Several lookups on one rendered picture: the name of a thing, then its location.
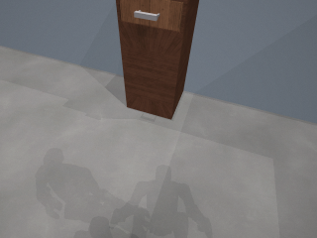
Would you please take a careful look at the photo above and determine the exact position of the cabinet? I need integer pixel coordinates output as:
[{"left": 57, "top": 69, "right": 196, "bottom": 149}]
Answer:
[{"left": 116, "top": 0, "right": 199, "bottom": 120}]

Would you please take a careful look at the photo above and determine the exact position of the handle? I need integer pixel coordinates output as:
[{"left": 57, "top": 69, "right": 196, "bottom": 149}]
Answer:
[{"left": 134, "top": 10, "right": 160, "bottom": 21}]

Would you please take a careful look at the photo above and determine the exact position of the drawer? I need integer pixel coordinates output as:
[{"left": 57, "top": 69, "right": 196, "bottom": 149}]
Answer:
[{"left": 119, "top": 0, "right": 184, "bottom": 32}]

